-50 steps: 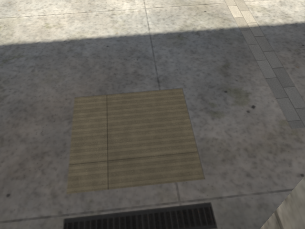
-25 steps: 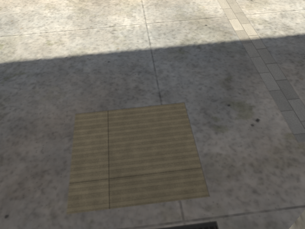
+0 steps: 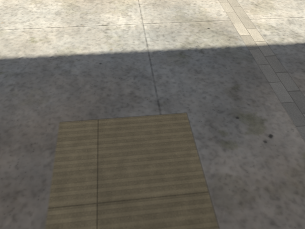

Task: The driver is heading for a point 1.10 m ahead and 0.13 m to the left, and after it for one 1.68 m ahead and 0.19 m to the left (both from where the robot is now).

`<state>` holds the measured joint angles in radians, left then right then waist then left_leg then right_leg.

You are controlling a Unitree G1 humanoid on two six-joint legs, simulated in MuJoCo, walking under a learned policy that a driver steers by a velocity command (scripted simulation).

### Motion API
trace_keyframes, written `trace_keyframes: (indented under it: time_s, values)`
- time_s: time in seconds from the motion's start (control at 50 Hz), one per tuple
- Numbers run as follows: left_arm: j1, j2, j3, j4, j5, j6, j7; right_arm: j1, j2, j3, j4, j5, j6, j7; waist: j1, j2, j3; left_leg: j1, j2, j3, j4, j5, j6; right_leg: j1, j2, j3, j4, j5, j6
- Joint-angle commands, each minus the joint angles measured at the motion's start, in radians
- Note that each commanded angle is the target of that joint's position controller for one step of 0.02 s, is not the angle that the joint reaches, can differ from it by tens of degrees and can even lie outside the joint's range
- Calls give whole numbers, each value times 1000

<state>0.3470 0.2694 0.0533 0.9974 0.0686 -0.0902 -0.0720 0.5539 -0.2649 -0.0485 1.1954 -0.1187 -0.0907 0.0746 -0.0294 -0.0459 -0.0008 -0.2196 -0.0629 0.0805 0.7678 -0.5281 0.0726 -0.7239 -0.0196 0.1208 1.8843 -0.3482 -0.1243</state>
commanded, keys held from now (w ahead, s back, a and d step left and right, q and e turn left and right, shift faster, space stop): w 1.00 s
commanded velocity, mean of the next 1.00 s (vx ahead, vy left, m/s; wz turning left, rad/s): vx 0.49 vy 0.00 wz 0.00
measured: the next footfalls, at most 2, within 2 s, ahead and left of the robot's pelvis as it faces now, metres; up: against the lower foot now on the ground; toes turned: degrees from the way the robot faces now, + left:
right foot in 0.30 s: +0.36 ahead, -0.11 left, -0.20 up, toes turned -1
left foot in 0.72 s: +0.64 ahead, +0.13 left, -0.20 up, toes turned +2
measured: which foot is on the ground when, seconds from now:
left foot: down 0.00-0.28, up 0.30-0.70, down 0.72-1.00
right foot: up 0.00-0.28, down 0.30-0.74, up 0.76-1.00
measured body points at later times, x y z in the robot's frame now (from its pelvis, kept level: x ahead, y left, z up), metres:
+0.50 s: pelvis +0.32 -0.03 -0.18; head +0.33 -0.03 +0.27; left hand +0.32 +0.21 -0.33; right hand +0.44 -0.28 -0.30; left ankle +0.39 +0.14 -0.79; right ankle +0.32 -0.11 -0.91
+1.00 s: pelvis +0.60 +0.04 -0.16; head +0.61 +0.05 +0.29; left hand +0.76 +0.30 -0.28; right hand +0.60 -0.20 -0.30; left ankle +0.59 +0.13 -0.91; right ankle +0.71 -0.13 -0.84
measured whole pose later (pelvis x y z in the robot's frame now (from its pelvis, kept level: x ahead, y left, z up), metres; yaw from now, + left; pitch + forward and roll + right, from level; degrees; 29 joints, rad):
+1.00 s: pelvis +0.60 +0.04 -0.16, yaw +1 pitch +1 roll +0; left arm 0.07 0.25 0.07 0.93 -0.02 -0.08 0.02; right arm 0.36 -0.18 -0.04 0.99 0.01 -0.09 0.00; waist -0.05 -0.03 0.00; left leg -0.15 -0.04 0.03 0.27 -0.15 0.06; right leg -0.65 -0.09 0.05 0.90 -0.11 -0.04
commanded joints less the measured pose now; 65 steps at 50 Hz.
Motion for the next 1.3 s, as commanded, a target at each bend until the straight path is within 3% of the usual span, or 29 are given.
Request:
trace_keyframes:
  time_s: [0.02, 0.04, 0.06, 0.1, 0.14, 0.16, 0.18, 0.24, 0.26, 0.28, 0.3, 0.32, 0.34, 0.36, 0.38, 0.4, 0.44, 0.48, 0.66, 0.72, 0.74, 0.76, 0.78, 0.84, 0.92, 1.18, 1.26, 1.28, 1.3]
  values:
    - [-22, -72, -33, -73, 4, 8, -2, -142, 132, 87, -123, 28, -43, -42, 78, 21, 233, -344, 312, -311, -318, 508, 220, -98, -175, 40, -695, 536, 13]
    - [-1, -85, -45, -65, 29, 33, -33, -120, 35, 75, -112, 34, -52, -49, 95, 122, 229, -452, 218, -252, -251, 437, 222, 24, -133, -31, -637, 608, 45]
    - [-55, -85, -62, -78, 21, 28, -56, -50, 67, 94, -68, 5, -58, -52, 66, 90, 195, -444, 219, -280, -182, 351, 219, -8, -158, 30, -684, 779, 67]
    - [-200, 1, -51, -143, 25, 11, -39, 100, 26, 91, -56, 31, -89, -77, -20, -22, 103, -349, 117, -166, -59, 248, 148, 119, -111, -72, -1164, 1079, 63]
    - [-269, -10, -68, -177, 19, 14, -25, 86, -55, 77, -49, 20, -69, -43, -4, 111, 122, -454, 149, -226, -99, 199, 169, 366, -65, -125, -1167, 961, 88]
    - [-445, 52, -38, -233, -146, -7, 41, -44, -38, 37, -141, 202, -29, -119, -54, -15, 187, -287, 149, -265, -44, 306, 107, 199, -9, -138, -1306, 872, 132]
    - [-494, 27, -53, -246, -170, -15, 55, -1, -43, 33, -120, 196, -8, -138, -89, -3, 211, -184, 170, -288, 41, 331, 101, 134, -31, -107, -1368, 810, 139]
    - [-367, -3, -44, -219, -149, -5, 18, -23, -3, 5, -133, 125, 26, -137, -63, 119, 116, 89, 184, -317, 283, 347, 101, 165, -137, -12, -1598, 898, 80]
    - [-253, 27, -31, -175, -109, -16, 14, -41, 15, 8, -148, 138, 19, -116, -19, 95, 81, 125, 137, -265, 420, 571, 86, 258, -72, -124, -1633, 868, 64]
    - [-20, 57, -5, -93, -96, -6, 14, -42, 41, 0, -125, 122, 14, -102, 83, 125, -9, -78, 116, -300, 678, 485, 81, 614, -98, -82, -1611, 876, 6]
    - [241, 137, 26, -6, -75, 6, 19, -85, 61, -8, -116, 134, -10, -89, 238, -28, -78, -293, -41, -187, 1087, 115, 10, 906, -176, -78, -1501, 1143, -55]
    - [195, 106, 7, -9, -61, -10, 25, 86, 130, 10, -143, 159, -14, -85, 140, -176, -226, -669, -18, -224, 1204, -282, -7, 1287, -261, -22, -1154, 1158, -92]
    - [213, 104, 19, -10, -70, 8, 43, 8, 74, 17, -210, 186, -32, -85, 191, -317, -298, -879, 27, -262, 1224, -261, 2, 1381, -296, 129, -1143, 949, -159]
    - [202, 62, 13, -19, -77, 27, 50, -53, 29, 5, -244, 181, -31, -94, 202, -230, -308, -914, 57, -240, 1246, -232, -4, 1296, -278, 166, -1240, 648, -154]
    - [146, 124, 35, 13, -90, 17, 65, -171, 59, 11, -320, 216, -35, -112, 143, -151, -282, -985, 90, -233, 1079, 46, 9, 1154, -381, 357, -1437, 48, -207]
    - [20, 80, 21, -13, -76, 9, 75, -277, 36, 5, -360, 215, -19, -133, 88, -21, -155, -965, 129, -190, 1006, 178, -2, 903, -399, 503, -1589, -151, -204]
    - [-179, 14, -6, -58, -52, 0, 83, -259, 50, 4, -352, 169, 26, -142, -40, 107, 62, -706, 205, -209, 743, 292, -70, 354, -339, 347, -1603, 110, -174]
    - [-193, 21, -4, -58, -56, 1, 90, -268, 73, 8, -398, 147, 30, -144, -75, -33, 90, -541, 225, -196, 519, 317, -99, 177, -218, 152, -1646, 264, -134]
    - [36, 96, 37, 12, -106, 14, 102, -595, 5, 16, -488, 154, 11, -77, 67, 22, 67, -422, 147, -94, -139, 447, -43, 582, -201, 49, -1568, 294, -85]
    - [19, 64, 18, 15, -91, 13, 89, -354, -93, -35, -393, 139, 0, -62, -55, 33, -97, 6, 73, -30, -194, 437, 3, 561, -112, -49, -1268, 601, -16]
    - [-13, 30, 7, -20, -84, 4, 87, -155, -174, -60, -346, 127, -6, -69, -121, 120, -213, 310, 230, -265, -185, 474, 87, 323, -29, -123, -927, 530, 35]
    - [77, -53, -22, -32, -91, -31, 72, -51, -223, -67, -315, 127, -8, -53, -97, 437, -399, 589, 435, -762, -394, 287, 243, 38, 106, -93, -614, -134, 74]
    - [35, 51, 3, -22, -109, -45, 68, -75, -139, -45, -323, 126, -13, -52, -97, 342, -372, 627, 426, -838, -464, 161, 224, -90, 64, 14, -530, -169, 62]
    - [-163, 45, 9, -66, -97, -31, 92, -313, -44, -21, -339, 115, -28, -58, -22, 100, -61, 201, 338, -476, -522, 397, 146, -44, -69, -40, -670, 77, 47]
    - [-155, 6, 17, -68, -96, 4, 98, -292, -31, -16, -292, 121, -18, -63, 42, 110, -48, 114, 292, -325, -602, 512, 140, 55, -95, -45, -858, 150, 58]
    - [-508, 30, 9, -161, -101, -4, 57, -138, -83, -48, -171, 154, -7, -94, -29, 133, 125, 239, 319, -178, -637, 456, 97, 88, -64, -91, -1383, 395, 82]
    - [-239, 117, 58, -78, -98, -17, 45, -182, -109, -61, -188, 143, 12, -99, 112, 140, -25, 236, 275, -156, -323, 839, 64, 453, 1, -140, -1415, 283, 26]
    - [-33, 181, 80, -28, -87, -17, 49, -194, -66, -45, -216, 135, 18, -96, 186, 58, -177, 51, 211, -114, -24, 727, 30, 769, -116, -19, -1388, 246, -28]
    - [97, 261, 97, 4, -71, -13, 43, -73, 84, -6, -227, 145, 6, -86, 148, -263, -323, -365, 18, -65, 378, 161, -46, 1132, -372, 430, -1529, 2, -179]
